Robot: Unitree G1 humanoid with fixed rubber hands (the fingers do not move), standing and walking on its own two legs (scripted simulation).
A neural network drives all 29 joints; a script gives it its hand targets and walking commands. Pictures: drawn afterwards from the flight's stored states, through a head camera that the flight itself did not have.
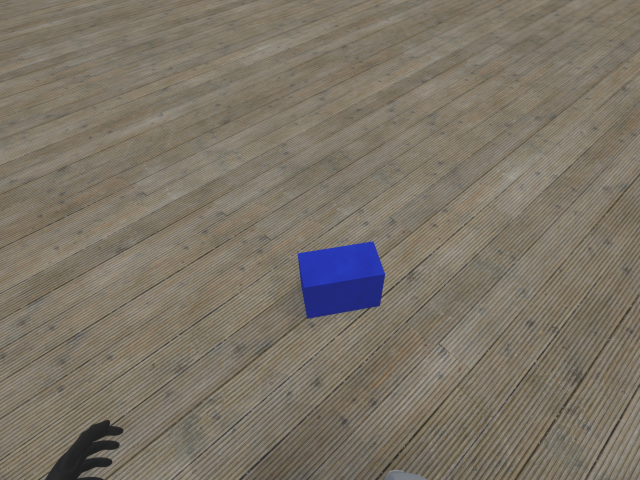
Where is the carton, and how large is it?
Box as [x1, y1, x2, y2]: [298, 241, 384, 318]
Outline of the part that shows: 372,241 298,253 301,286 307,318 379,305 384,272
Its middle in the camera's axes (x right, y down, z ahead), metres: +0.07 +0.15 +1.36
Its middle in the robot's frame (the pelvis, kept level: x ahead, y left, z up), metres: +0.84 -0.04 -0.65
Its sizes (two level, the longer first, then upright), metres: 0.265 0.142 0.196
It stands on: the floor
